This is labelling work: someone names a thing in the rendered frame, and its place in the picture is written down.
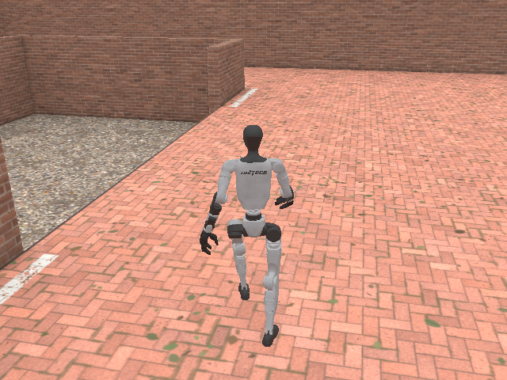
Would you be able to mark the right robot forearm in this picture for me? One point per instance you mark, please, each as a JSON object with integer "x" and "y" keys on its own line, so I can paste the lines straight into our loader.
{"x": 289, "y": 199}

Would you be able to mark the left robot hand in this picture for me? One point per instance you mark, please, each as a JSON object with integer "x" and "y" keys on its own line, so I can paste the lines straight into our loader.
{"x": 204, "y": 241}

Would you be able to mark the left robot upper arm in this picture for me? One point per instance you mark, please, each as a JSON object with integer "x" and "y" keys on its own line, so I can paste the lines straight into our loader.
{"x": 224, "y": 180}

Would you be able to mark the right robot hand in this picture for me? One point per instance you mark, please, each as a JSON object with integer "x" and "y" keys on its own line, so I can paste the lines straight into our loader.
{"x": 282, "y": 200}

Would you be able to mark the robot left thigh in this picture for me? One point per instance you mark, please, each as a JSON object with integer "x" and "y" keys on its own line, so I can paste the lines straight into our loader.
{"x": 235, "y": 233}

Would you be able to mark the right robot upper arm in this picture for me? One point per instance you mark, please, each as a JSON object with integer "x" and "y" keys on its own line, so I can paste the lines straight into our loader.
{"x": 282, "y": 177}

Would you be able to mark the left robot foot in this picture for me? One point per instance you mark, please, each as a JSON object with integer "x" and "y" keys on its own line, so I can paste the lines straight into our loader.
{"x": 245, "y": 295}

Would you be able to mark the left robot forearm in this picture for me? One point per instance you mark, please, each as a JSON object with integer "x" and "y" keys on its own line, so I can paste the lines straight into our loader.
{"x": 213, "y": 215}

